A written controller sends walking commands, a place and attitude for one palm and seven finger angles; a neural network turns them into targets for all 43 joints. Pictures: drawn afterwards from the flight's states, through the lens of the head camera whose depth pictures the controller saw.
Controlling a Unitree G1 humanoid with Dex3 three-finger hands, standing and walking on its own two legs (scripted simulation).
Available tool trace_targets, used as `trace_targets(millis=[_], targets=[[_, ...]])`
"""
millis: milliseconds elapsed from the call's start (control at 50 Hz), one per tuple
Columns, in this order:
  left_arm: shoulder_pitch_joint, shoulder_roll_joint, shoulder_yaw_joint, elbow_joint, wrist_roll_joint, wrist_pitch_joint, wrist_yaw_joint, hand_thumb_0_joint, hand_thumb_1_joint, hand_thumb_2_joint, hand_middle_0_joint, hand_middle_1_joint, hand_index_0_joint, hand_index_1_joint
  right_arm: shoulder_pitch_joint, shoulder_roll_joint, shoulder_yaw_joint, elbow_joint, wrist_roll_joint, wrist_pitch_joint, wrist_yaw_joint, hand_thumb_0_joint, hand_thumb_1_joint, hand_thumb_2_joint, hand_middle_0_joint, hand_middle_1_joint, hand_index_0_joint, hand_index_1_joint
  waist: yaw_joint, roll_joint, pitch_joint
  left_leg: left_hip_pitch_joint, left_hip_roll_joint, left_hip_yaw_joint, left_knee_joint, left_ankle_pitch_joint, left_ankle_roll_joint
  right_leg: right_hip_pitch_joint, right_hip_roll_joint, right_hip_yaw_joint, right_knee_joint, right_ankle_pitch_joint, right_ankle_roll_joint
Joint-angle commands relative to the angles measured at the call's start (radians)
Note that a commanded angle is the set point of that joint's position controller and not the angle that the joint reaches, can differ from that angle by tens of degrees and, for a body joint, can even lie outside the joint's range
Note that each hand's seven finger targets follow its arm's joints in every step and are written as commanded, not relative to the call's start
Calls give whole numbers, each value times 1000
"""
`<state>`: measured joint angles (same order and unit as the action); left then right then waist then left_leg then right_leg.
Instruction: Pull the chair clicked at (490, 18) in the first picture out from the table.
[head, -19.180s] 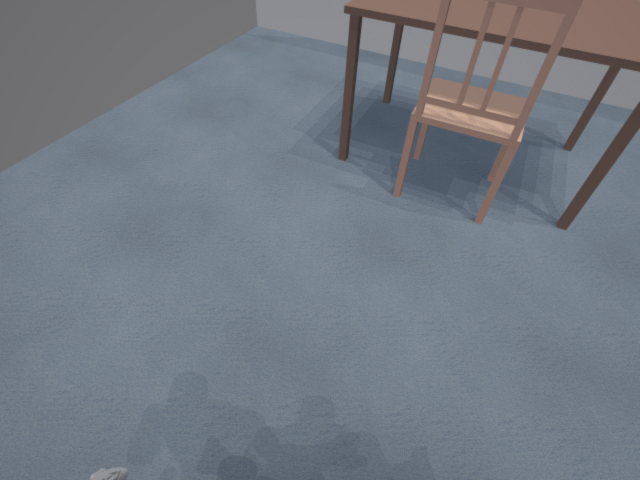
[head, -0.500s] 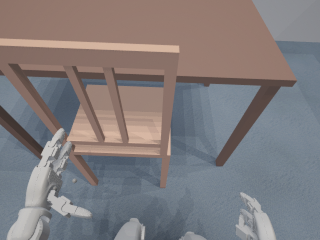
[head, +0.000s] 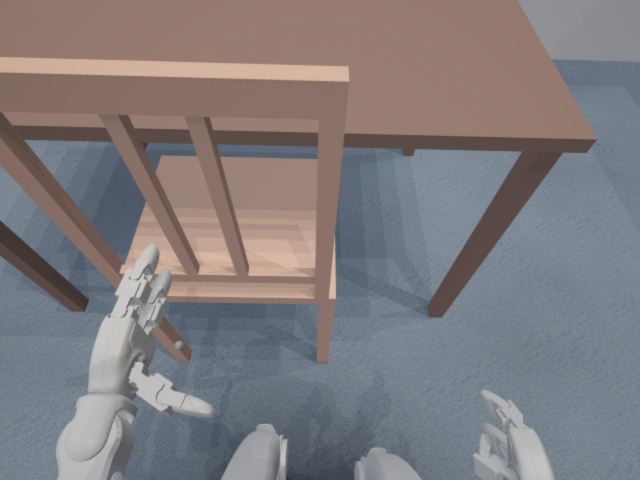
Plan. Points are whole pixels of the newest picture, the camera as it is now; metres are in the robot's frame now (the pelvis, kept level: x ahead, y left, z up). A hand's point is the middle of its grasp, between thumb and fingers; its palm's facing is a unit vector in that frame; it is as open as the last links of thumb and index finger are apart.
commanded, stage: aim the fingers beside a spindle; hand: left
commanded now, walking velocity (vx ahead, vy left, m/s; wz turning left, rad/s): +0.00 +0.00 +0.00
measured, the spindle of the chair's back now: (162, 210) +0.46 +0.24 +0.02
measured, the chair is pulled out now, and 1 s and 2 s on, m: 0.00 0.00 0.00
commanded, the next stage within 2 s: none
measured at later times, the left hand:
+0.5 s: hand (217, 321) +0.30 +0.14 +0.02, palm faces -0.03 -1.00 -0.02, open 16.9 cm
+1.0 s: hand (251, 324) +0.31 +0.10 -0.01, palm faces -0.06 -1.00 +0.00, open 16.9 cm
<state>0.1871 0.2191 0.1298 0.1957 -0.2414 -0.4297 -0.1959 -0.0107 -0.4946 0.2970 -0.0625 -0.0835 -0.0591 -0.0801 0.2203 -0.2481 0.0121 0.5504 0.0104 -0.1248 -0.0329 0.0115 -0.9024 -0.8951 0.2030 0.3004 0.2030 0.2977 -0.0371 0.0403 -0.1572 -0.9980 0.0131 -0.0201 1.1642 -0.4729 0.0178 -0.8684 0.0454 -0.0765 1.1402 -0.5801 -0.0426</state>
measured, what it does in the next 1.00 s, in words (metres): stands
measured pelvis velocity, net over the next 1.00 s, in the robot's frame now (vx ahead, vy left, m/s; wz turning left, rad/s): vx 0.00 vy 0.00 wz -0.02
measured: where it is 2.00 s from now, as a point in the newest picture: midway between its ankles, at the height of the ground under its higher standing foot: outside the picture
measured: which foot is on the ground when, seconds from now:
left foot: down 0.00-1.00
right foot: down 0.00-1.00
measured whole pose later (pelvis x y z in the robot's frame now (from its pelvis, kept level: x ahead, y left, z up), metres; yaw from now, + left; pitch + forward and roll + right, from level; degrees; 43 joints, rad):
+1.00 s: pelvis +0.00 +0.00 -0.02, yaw -1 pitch +22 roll -1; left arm 0.00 0.12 -0.02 0.32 -0.12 -0.44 -0.01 -0.01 -0.49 0.30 -0.06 -0.08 -0.06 -0.08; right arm 0.21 -0.23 0.00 0.53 -0.01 0.01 0.02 0.01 -0.90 -0.90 0.20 0.30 0.20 0.30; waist -0.05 0.04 -0.18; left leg -1.13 0.02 0.00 1.26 -0.50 0.01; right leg -1.02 0.05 -0.06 1.26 -0.62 -0.05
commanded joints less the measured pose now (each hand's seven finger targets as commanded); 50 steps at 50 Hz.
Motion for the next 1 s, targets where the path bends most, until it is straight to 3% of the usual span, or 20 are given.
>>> trace_targets(millis=[0, 40, 60, 80, 140, 200, 240, 280, 360, 380, 480, 600, 620, 700, 800, 880, 900, 920, 980], targets=[[-137, 127, 54, -270, -5, -101, 26, 0, -500, 300, -60, -80, -60, -80, -25, -130, -58, -141, 2, -51, -6, 0, -900, -900, 200, 300, 200, 300, -2, 28, -317, 305, 4, -27, -123, 268, 20, 78, -21, 53, -163, 318, 24], [-96, 96, 21, -257, 6, -93, 42, 0, -500, 300, -60, -80, -60, -80, -28, -127, -56, -147, 1, -44, 1, 0, -900, -900, 200, 300, 200, 300, 1, 36, -307, 316, 4, -30, -133, 270, 16, 62, -22, 43, -159, 310, 22], [-112, 68, -13, -245, 12, -84, 46, 0, -500, 300, -60, -80, -60, -80, -32, -126, -54, -150, 1, -39, 4, 0, -900, -900, 200, 300, 200, 300, -12, 33, -286, 309, 5, -32, -131, 253, 17, 39, -22, 38, -160, 296, 24], [-115, 91, 14, -212, 18, -73, 55, 0, -500, 300, -60, -80, -60, -80, -25, -132, -56, -143, 1, -31, 5, 0, -900, -900, 200, 300, 200, 300, -8, 7, -272, 287, 6, -34, -131, 235, 15, 34, -20, 38, -157, 281, 23], [-168, 65, -16, -138, 39, -47, 71, 0, -500, 300, -60, -80, -60, -80, -29, -134, -51, -150, 1, -9, 9, 0, -900, -900, 200, 300, 200, 300, -24, -30, -213, 219, 1, -33, -122, 157, 18, -4, -19, 44, -161, 214, 25], [-218, 82, 6, -153, 42, -55, 89, 0, -500, 300, -60, -80, -60, -80, -30, -133, -54, -157, -2, 2, 8, 0, -900, -900, 200, 300, 200, 300, -11, -29, -252, 214, -2, -30, -111, 155, 19, 9, -19, 52, -153, 208, 22], [-237, 67, -13, -202, 44, -72, 99, 0, -500, 300, -60, -80, -60, -80, -34, -124, -53, -165, -4, 4, 11, 0, -900, -900, 200, 300, 200, 300, -7, 19, -306, 259, -2, -26, -107, 196, 18, 21, -21, 51, -144, 247, 19], [-244, 85, 4, -236, 47, -93, 112, 0, -500, 300, -60, -80, -60, -80, -30, -123, -55, -162, -6, 5, 12, 0, -900, -900, 200, 300, 200, 300, 0, 27, -350, 283, 0, -24, -97, 238, 17, 37, -21, 55, -133, 287, 19], [-287, 38, -59, -191, 69, -101, 126, 0, -500, 300, -60, -80, -60, -80, -28, -122, -51, -145, -11, 15, 19, 0, -900, -900, 200, 300, 200, 300, -24, 34, -315, 277, 6, -38, -88, 229, 15, -26, -18, 43, -117, 264, 18], [-296, 29, -67, -159, 69, -94, 128, 0, -500, 300, -60, -80, -60, -80, -23, -124, -52, -139, -10, 19, 20, 0, -900, -900, 200, 300, 200, 300, -33, 9, -297, 263, 6, -41, -86, 209, 15, -39, -16, 41, -119, 250, 19], [-283, -5, -96, -83, 81, -54, 126, 0, -500, 300, -60, -80, -60, -80, -21, -131, -56, -151, -6, 43, 27, 0, -900, -900, 200, 300, 200, 300, -26, -28, -300, 228, 1, -38, -81, 186, 16, -37, -20, 42, -116, 243, 19], [-360, 68, -16, -150, 93, -94, 187, 0, -500, 300, -60, -80, -60, -80, -19, -120, -56, -152, -16, 63, 28, 0, -900, -900, 200, 300, 200, 300, -8, -23, -359, 214, -2, -24, -51, 231, 18, 0, -18, 59, -91, 295, 19], [-383, 73, -11, -170, 97, -110, 197, 0, -500, 300, -60, -80, -60, -80, -21, -116, -56, -147, -19, 65, 28, 0, -900, -900, 200, 300, 200, 300, -4, 3, -380, 226, -1, -24, -45, 249, 17, -3, -19, 63, -81, 310, 18], [-391, 20, -63, -117, 108, -130, 202, 0, -500, 300, -60, -80, -60, -80, -20, -112, -54, -131, -23, 69, 37, 0, -900, -900, 200, 300, 200, 300, -26, 9, -356, 218, 1, -26, -30, 248, 17, -42, -17, 60, -73, 306, 18], [-349, -65, -161, -19, 106, -77, 154, 0, -500, 300, -60, -80, -60, -80, -10, -123, -60, -135, -13, 82, 42, 0, -900, -900, 200, 300, 200, 300, -41, -25, -337, 203, 2, -32, -25, 234, 18, -62, -20, 56, -79, 309, 18], [-346, -10, -101, -65, 97, -71, 168, 0, -500, 300, -60, -80, -60, -80, -13, -122, -64, -151, -9, 96, 38, 0, -900, -900, 200, 300, 200, 300, -18, -54, -374, 191, -2, -21, -24, 237, 19, -16, -24, 65, -78, 332, 21], [-342, 33, -53, -91, 99, -82, 184, 0, -500, 300, -60, -80, -60, -80, -12, -122, -63, -151, -13, 97, 37, 0, -900, -900, 200, 300, 200, 300, 3, -38, -392, 192, -3, -23, -25, 257, 18, -2, -21, 66, -66, 344, 18], [-345, 36, -45, -144, 98, -97, 198, 0, -500, 300, -60, -80, -60, -80, -17, -114, -63, -158, -16, 97, 39, 0, -900, -900, 200, 300, 200, 300, 10, -28, -432, 208, -6, -17, -25, 277, 18, 25, -23, 71, -61, 367, 19], [-377, 75, 2, -182, 109, -135, 239, 0, -500, 300, -60, -80, -60, -80, -25, -98, -57, -152, -21, 101, 40, 0, -900, -900, 200, 300, 200, 300, 8, -7, -409, 195, -6, -8, -22, 263, 18, 27, -21, 81, -65, 355, 21]])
